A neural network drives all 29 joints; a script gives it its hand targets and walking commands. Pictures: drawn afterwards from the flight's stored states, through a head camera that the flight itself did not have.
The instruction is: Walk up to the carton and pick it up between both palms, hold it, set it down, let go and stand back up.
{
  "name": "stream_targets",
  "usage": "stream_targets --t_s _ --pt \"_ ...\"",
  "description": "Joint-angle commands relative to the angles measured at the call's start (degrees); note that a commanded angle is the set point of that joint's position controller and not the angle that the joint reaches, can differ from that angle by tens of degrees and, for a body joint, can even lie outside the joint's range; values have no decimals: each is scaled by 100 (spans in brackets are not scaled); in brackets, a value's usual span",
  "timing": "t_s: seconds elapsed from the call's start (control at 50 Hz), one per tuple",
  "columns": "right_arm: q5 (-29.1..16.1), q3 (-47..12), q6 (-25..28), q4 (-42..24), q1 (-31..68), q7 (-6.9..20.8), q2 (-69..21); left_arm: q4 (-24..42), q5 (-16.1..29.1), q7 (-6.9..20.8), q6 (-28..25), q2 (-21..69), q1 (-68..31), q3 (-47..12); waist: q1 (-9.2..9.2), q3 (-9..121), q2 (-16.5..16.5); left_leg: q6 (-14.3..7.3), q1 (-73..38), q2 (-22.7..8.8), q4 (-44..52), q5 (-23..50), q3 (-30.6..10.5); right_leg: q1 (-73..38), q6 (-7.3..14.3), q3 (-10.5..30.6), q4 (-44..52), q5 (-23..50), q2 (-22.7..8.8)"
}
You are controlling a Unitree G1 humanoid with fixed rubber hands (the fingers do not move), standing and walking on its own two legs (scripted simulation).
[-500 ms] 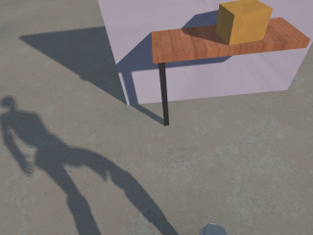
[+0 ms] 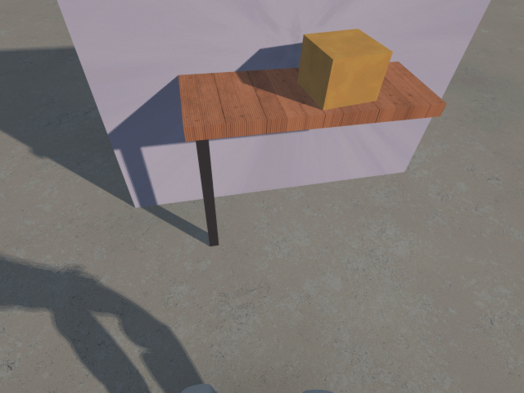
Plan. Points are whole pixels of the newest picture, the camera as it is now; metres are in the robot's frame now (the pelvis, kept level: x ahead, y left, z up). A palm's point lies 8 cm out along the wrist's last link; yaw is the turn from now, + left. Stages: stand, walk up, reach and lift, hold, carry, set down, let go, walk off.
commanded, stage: walk up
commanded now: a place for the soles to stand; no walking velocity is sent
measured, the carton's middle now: (340, 68) +1.05 -0.23 +0.01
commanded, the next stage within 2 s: none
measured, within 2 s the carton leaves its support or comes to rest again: neither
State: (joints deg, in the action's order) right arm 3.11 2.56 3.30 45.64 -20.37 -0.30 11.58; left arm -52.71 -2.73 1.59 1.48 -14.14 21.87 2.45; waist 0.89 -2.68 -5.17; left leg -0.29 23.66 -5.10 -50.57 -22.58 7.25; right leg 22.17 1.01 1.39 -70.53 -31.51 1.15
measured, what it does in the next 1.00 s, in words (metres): walks ahead, turning right: right foot, then left foot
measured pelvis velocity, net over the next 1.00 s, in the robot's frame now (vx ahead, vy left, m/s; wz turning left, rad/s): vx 0.40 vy -0.09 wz -0.28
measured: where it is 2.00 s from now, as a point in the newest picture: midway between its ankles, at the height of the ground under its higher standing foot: (298, 300)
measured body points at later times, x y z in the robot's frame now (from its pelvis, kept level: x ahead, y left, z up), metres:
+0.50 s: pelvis +0.21 -0.08 +0.01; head +0.21 -0.14 +0.45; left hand +0.31 +0.14 -0.10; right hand +0.22 -0.36 -0.15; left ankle +0.20 +0.05 -0.61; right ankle +0.23 -0.20 -0.69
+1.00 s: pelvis +0.40 -0.09 +0.02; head +0.41 -0.06 +0.46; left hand +0.55 +0.15 -0.12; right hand +0.37 -0.34 -0.10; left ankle +0.47 +0.03 -0.69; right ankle +0.41 -0.20 -0.62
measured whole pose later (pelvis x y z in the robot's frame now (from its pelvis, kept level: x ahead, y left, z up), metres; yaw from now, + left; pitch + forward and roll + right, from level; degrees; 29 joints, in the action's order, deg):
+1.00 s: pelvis +0.40 -0.09 +0.02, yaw -16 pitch -6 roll +1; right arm 2.3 0.0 2.2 42.9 -21.5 -0.3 10.8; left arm -42.8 -1.6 2.2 1.1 -17.6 18.0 3.4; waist 1.7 -6.7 -5.4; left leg -0.6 17.2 -5.4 -44.3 -21.2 8.2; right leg 31.3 -0.4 -1.2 -71.2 -25.4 -1.8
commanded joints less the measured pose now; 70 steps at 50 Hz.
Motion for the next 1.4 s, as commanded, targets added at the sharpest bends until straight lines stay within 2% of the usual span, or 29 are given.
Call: stream_targets --t_s 0.0,0.12,0.18,0.24,0.26,0.28,0.3,0.32,0.36,0.42,0.54,0.62,0.66,0.7,0.72,0.74,0.76,0.78,0.82,0.86,0.94,1.06,1.1,1.14,1.16,1.18,1.2,1.28,1.38 --pt "77 243 255 -367 -334 -185 1333 878 0 15 -176 -656 -318 189 143 -886 1291 -1388 -1257 -2021 3834 -1060 -2905 2421 -201 487 -703 899 -652" --pt "60 224 293 -278 60 -119 1496 1208 212 234 -219 -395 -664 148 7 -847 1690 -1265 -870 -1725 3538 178 -967 1299 -107 281 1560 1084 -904" --pt "25 241 194 -285 23 -79 1637 1189 193 260 -353 -420 -496 222 -81 -426 1620 -1091 -603 -1501 2893 546 -164 -60 12 -397 2563 1481 -522" --pt "4 113 28 -245 -243 -35 1368 819 87 119 -451 -794 742 457 -636 265 191 -812 87 -1123 645 851 595 -2099 138 -809 2956 2043 66" --pt "-4 7 -16 -282 -508 30 1054 694 70 13 -471 -1133 1299 543 -863 753 -655 -565 335 -664 -871 984 876 -2709 303 -380 3032 1448 71" --pt "-138 -109 -50 -515 -694 108 780 899 37 -104 -466 -1673 1352 581 -851 886 -1876 -182 1250 24 -2485 -671 637 -2725 969 2683 4409 -429 -1309" --pt "-178 14 -187 -771 -428 120 1274 1014 203 -188 -405 -1989 1094 644 -813 600 -1214 -106 1597 233 -2801 -1345 -282 -2186 1570 4948 5736 -1888 -2079" --pt "-171 73 -305 -803 -130 111 1503 1076 304 -258 -377 -1964 780 600 -743 213 -749 -109 1766 -45 -3077 -1115 -681 -1812 1595 5285 6135 -2650 -2373" --pt "-157 19 -273 -724 -45 131 1323 1252 218 -342 -372 -1817 344 500 -525 -441 -550 -95 1943 -283 -3185 -366 -817 -1309 1302 4069 5819 -1324 -2166" --pt "-130 48 -204 -601 -470 129 1121 1290 74 -269 -466 -1383 -89 348 -180 -516 -812 -30 1132 -399 -2620 -348 -925 -352 1402 2803 5355 375 -1829" --pt "-153 42 -209 -912 180 191 1032 1363 3 -233 -645 -1118 -53 264 -231 -507 -372 59 1485 -481 -1261 35 -958 -623 1640 2346 5074 1867 -1891" --pt "-166 52 -48 -1114 350 253 866 1440 -38 -213 -656 -1180 -58 279 -245 -218 -201 -49 633 -316 334 658 -673 -581 1283 1568 4556 2580 -1539" --pt "-137 120 31 -1075 -33 244 832 1450 3 -182 -606 -1228 -171 285 -33 37 -32 -147 -559 -77 1008 1031 -340 -93 1112 1231 4123 2349 -1375" --pt "-83 302 111 -798 -1171 152 1193 1440 32 -132 -554 -940 -58 165 452 580 762 -262 -2320 368 1378 1382 -60 462 750 778 2733 2292 -948" --pt "-29 399 145 -706 -1637 87 1467 1429 66 -87 -555 -558 259 19 619 982 1595 -452 -2940 13 1535 946 -624 743 460 201 1196 2269 -445" --pt "98 388 162 -878 -1347 24 1830 1597 143 -24 -542 -206 664 -105 376 1060 2545 -1002 -3027 -1609 2637 -924 -3255 1604 46 -251 -215 520 175" --pt "-71 536 0 -905 -1096 -35 2075 1663 174 -52 -373 -719 658 122 417 814 2533 -1721 -2812 -2296 3765 -2429 -4935 2192 -72 -196 -772 -442 258" --pt "-148 507 -80 -934 -797 -82 2007 1641 62 -70 -229 -958 399 186 327 302 2142 -1963 -2291 -2520 4097 -3576 -5466 2401 -65 -57 -1055 -419 -152" --pt "-192 307 -17 -1001 -785 -96 1690 1702 -9 -61 -220 -1050 -269 226 450 -511 1470 -1581 -1674 -2076 3981 -2251 -4083 2510 -85 146 -1212 317 -341" --pt "-85 275 41 -926 -547 -113 1638 1645 58 -4 -246 -745 -138 182 290 -684 1542 -1399 -984 -1783 3640 -834 -2896 2033 -85 185 -707 517 -492" --pt "-79 237 95 -828 201 -87 1533 1642 175 122 -207 -594 -55 189 -28 -636 1766 -1463 -282 -1619 3786 -1186 -2100 1314 -168 126 422 814 -689" --pt "-88 268 117 -670 -4 -59 1595 1766 129 196 -355 -508 -378 277 6 -360 1509 -1272 -113 -1356 3287 -958 -1240 111 -1 -236 2471 1372 -672" --pt "-130 230 27 -638 131 -14 1564 1635 108 127 -440 -586 188 363 -335 -145 1092 -1103 515 -1172 2532 -1194 -866 -1262 70 -572 3114 1952 -420" --pt "-96 8 -83 -609 -295 55 978 1353 95 -40 -500 -988 1063 525 -677 336 -205 -646 937 -526 454 -593 -194 -2433 104 -394 3303 1611 -162" --pt "-127 -170 -96 -709 -557 117 516 1387 -20 -146 -526 -1369 1210 575 -734 456 -1464 -279 1400 -15 -1338 -606 262 -2456 438 1397 4110 191 -1227" --pt "-190 12 -223 -899 -642 110 934 1641 -14 -244 -471 -1781 1023 604 -667 172 -1397 -46 1753 425 -1999 -1243 -276 -1854 1016 3997 5690 -1072 -2483" --pt "-113 104 -389 -833 -400 83 1389 1552 139 -315 -414 -1841 715 597 -550 -51 -724 -28 1792 137 -2471 -1318 -703 -1454 1431 4535 6048 -1913 -2789" --pt "-96 104 -401 -609 -371 50 1185 1709 67 -363 -485 -1446 129 353 -351 -620 -683 81 1556 -163 -2527 -543 -978 -775 1431 2554 5456 898 -2482" --pt "-156 88 -491 -608 -289 75 939 1730 48 -350 -552 -1123 -460 188 -63 -382 -593 157 696 -105 -1429 -323 -1126 -411 1534 1205 4870 3796 -2217"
